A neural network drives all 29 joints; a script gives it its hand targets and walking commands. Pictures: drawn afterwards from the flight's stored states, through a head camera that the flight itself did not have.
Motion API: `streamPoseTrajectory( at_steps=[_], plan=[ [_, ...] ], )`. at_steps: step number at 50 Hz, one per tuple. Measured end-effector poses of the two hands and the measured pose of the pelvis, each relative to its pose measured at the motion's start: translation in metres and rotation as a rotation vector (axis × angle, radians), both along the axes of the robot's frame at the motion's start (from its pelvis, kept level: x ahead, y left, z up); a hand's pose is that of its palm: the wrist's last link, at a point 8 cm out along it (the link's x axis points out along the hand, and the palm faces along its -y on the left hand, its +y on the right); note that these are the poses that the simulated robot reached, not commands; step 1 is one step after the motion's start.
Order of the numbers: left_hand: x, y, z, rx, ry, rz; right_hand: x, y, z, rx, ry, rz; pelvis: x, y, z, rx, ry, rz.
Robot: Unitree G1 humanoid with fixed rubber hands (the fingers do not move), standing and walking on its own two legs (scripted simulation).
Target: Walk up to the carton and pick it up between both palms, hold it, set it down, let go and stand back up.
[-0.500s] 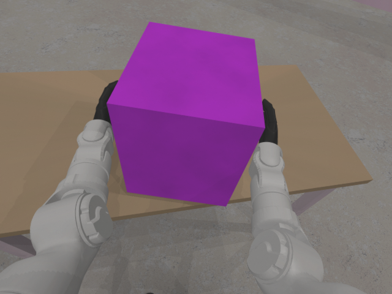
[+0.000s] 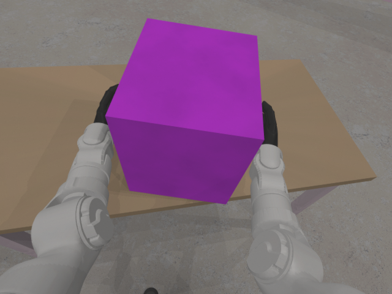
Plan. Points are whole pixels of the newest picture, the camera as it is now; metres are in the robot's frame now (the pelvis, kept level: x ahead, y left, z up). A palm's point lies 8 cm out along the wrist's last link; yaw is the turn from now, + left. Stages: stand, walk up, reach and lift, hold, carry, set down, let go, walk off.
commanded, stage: set down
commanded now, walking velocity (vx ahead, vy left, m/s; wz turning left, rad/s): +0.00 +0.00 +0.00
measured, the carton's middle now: (189, 117) +0.49 +0.02 +0.03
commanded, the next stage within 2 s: none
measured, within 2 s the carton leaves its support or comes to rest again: neither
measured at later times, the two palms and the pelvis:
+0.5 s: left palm (109, 120) +0.47 +0.20 +0.03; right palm (266, 137) +0.43 -0.16 +0.04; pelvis +0.01 +0.01 -0.02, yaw -2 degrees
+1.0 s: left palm (93, 103) +0.47 +0.22 +0.08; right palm (289, 125) +0.43 -0.19 +0.09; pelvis -0.01 +0.01 -0.02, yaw -1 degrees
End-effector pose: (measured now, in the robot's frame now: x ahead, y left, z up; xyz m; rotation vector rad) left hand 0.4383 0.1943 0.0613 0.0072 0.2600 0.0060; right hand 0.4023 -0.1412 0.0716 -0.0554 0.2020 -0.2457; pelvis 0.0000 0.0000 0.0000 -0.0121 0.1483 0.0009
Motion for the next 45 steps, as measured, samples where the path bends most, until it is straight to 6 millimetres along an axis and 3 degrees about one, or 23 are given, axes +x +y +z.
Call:
streamPoseTrajectory(
  at_steps=[11, 22, 33, 38, 45],
  plan=[
    [0.005, -0.001, -0.005, 0.026, 0.016, -0.007, 0.007, -0.002, -0.007, 0.015, 0.029, 0.002, 0.001, 0.002, -0.002, -0.003, 0.029, -0.006],
    [0.023, 0.002, -0.026, 0.027, 0.078, 0.045, 0.025, -0.009, -0.025, 0.066, 0.110, 0.007, 0.007, 0.009, -0.014, -0.027, 0.196, -0.029],
    [0.031, 0.014, -0.031, 0.040, 0.037, 0.029, 0.036, -0.043, -0.023, 0.084, 0.045, -0.055, 0.001, 0.012, -0.021, -0.054, 0.245, -0.022],
    [0.029, 0.019, -0.029, 0.049, 0.041, 0.017, 0.033, -0.047, -0.019, 0.068, 0.046, -0.034, -0.003, 0.010, -0.021, -0.049, 0.254, -0.015],
    [0.031, 0.024, -0.003, 0.042, 0.011, 0.024, 0.030, -0.045, -0.001, 0.072, 0.030, -0.021, -0.006, 0.007, -0.021, -0.045, 0.247, -0.006]
  ],
)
